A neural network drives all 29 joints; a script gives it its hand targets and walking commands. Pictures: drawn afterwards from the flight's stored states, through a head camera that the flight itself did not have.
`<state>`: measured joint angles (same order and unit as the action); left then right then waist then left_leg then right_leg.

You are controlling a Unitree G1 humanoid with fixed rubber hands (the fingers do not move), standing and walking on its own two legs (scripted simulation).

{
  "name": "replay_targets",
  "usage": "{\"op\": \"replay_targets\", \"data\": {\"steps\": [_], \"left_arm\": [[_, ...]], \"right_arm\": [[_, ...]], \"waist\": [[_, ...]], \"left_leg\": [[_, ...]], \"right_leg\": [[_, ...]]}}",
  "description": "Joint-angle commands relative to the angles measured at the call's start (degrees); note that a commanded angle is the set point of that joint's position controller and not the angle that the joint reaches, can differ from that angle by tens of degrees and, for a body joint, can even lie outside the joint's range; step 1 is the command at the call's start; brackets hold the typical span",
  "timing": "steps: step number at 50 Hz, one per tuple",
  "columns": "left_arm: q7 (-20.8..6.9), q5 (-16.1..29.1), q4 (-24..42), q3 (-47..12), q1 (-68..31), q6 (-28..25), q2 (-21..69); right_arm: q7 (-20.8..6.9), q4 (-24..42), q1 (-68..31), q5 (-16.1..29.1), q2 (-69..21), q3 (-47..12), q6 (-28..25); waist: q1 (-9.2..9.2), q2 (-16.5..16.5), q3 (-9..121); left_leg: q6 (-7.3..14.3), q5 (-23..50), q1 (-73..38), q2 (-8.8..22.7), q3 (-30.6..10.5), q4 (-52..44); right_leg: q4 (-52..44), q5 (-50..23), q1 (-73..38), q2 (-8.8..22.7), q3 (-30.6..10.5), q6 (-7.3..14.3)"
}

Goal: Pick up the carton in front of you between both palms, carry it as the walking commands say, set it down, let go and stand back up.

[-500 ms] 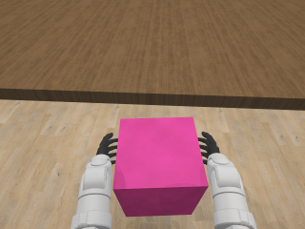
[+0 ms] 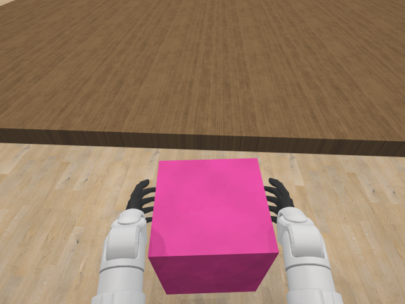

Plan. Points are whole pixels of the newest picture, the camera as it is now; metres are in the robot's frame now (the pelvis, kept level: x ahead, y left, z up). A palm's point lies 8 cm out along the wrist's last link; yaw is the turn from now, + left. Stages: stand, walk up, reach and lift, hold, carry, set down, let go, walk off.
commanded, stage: hold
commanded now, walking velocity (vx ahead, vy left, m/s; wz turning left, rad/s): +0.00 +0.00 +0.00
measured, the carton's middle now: (209, 229) +0.29 +0.00 -0.03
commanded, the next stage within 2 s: carry in 0.48 s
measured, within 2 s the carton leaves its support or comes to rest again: neither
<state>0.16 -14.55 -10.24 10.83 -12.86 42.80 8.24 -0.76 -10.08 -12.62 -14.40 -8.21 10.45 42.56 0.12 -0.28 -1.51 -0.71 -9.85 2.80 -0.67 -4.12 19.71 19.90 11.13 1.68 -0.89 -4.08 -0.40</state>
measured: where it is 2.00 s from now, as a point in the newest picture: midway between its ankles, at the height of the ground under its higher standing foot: (216, 221)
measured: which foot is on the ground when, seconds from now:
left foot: down 0.00-0.68, up 0.70-0.90, down 0.92-1.00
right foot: down 0.00-0.92, up 0.94-1.00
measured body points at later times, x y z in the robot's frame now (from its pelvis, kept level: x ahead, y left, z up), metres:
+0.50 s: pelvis -0.01 +0.00 +0.00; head -0.05 +0.00 +0.44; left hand +0.29 +0.15 +0.04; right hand +0.29 -0.15 +0.04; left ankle +0.02 +0.13 -0.75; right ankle +0.01 -0.13 -0.75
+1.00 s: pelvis +0.15 +0.00 -0.01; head +0.12 +0.00 +0.44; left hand +0.42 +0.15 +0.08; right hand +0.41 -0.16 +0.08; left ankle +0.15 +0.09 -0.75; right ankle +0.04 -0.10 -0.70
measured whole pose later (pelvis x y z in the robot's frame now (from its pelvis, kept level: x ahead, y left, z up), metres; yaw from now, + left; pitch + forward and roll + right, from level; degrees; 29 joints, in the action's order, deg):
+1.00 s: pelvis +0.15 +0.00 -0.01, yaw -3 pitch +6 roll +1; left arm 7.0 -3.2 23.8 6.1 -2.8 66.9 7.2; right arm 6.5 21.3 -4.5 -4.0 -7.3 2.7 66.4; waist -0.4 -1.2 11.2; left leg 2.9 -14.5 18.5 1.4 12.7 27.9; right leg 50.8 28.1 20.2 3.4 3.3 0.7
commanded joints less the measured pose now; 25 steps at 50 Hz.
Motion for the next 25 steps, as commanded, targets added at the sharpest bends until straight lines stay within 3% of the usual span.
{"op": "replay_targets", "data": {"steps": [1, 14, 23, 24, 25], "left_arm": [[-12.74, 12.74, 1.87, -28.95, -25.15, -0.53, 49.67], [-13.70, 12.96, -0.86, -28.99, -33.40, -1.20, 52.27], [-13.61, 12.73, -1.19, -28.79, -32.74, -1.13, 52.56], [-13.51, 13.45, -0.49, -29.59, -34.63, -0.57, 52.61], [-13.41, 13.78, 0.07, -29.52, -34.82, -0.35, 52.15]], "right_arm": [[-11.74, 1.53, -24.95, 12.26, -50.20, -28.14, -0.51], [-12.74, -1.06, -33.21, 12.37, -52.33, -28.12, -1.25], [-12.82, -1.43, -32.63, 11.99, -51.90, -27.73, -1.29], [-12.70, -0.55, -34.37, 13.05, -51.66, -28.75, -0.80], [-12.52, -0.25, -34.14, 13.58, -51.80, -28.81, -0.54]], "waist": [[-0.08, 0.05, 9.16], [0.02, 0.15, 11.30], [0.14, 0.37, 11.93], [-0.26, 0.80, 14.77], [-0.20, 1.53, 16.00]], "left_leg": [[0.40, 6.33, -2.93, -4.59, 0.18, -2.40], [0.65, 0.13, -2.07, -4.23, 0.52, -1.05], [0.35, 3.07, -3.25, -4.25, 0.42, -1.32], [1.11, -3.20, 3.44, 6.33, 0.93, 2.87], [1.42, -14.90, 4.53, 5.97, -1.01, 1.18]], "right_leg": [[-3.08, -7.23, 0.27, -4.18, -0.33, -0.01], [-1.84, -0.72, 2.18, -3.92, 0.21, 0.35], [-1.99, -3.33, 1.37, -4.08, 0.41, 0.41], [2.47, 2.76, 7.64, 6.19, -0.24, 0.64], [1.89, 13.48, 9.22, 5.33, -1.10, 1.20]]}}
